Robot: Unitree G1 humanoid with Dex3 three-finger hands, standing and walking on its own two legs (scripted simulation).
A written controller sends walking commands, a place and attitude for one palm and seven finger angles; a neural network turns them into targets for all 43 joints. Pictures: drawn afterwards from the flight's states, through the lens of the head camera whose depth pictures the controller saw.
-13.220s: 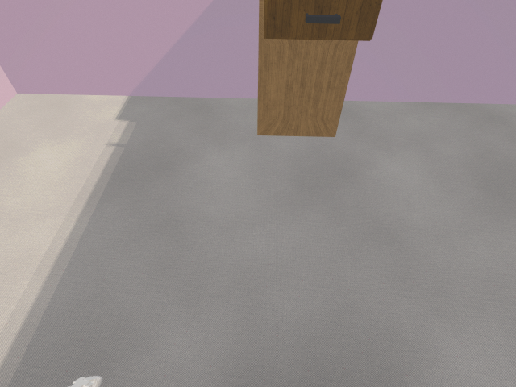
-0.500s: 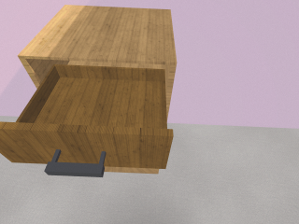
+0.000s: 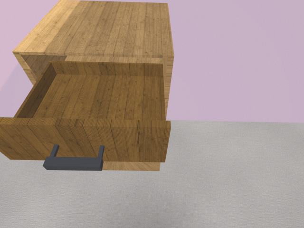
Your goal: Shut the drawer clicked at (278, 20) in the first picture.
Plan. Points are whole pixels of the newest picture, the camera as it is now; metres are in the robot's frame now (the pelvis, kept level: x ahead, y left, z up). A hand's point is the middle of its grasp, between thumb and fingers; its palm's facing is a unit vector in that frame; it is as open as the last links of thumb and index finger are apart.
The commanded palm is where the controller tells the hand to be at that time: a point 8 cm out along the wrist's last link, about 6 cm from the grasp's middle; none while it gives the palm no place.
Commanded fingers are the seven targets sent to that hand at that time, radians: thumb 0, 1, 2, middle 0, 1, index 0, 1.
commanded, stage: come to a stop and stand still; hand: left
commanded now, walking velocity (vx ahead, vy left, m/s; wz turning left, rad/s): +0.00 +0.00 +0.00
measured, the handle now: (76, 156) +0.28 +0.21 +0.04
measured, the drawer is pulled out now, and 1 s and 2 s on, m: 0.27 0.27 0.27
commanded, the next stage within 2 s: look again from close up in 0.88 s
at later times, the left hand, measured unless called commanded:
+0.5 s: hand out of the picture +0.03 +0.20 -0.17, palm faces +0.01 -0.97 -0.25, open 7.3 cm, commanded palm none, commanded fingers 0.00 0.90 0.90 -0.20 -0.30 -0.20 -0.30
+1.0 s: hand out of the picture +0.08 +0.21 -0.17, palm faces +0.04 -0.96 -0.27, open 7.3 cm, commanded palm none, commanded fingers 0.00 0.90 0.90 -0.20 -0.30 -0.20 -0.30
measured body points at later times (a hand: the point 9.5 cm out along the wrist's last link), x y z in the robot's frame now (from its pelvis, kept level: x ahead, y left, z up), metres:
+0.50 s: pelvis +0.02 +0.01 +0.00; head +0.05 +0.00 +0.44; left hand +0.03 +0.25 -0.15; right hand +0.05 -0.22 -0.17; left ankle -0.01 +0.13 -0.74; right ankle +0.01 -0.13 -0.74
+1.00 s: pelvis +0.04 +0.01 +0.00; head +0.07 +0.00 +0.45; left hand +0.08 +0.26 -0.15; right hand +0.11 -0.22 -0.16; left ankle -0.01 +0.13 -0.74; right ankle +0.01 -0.13 -0.74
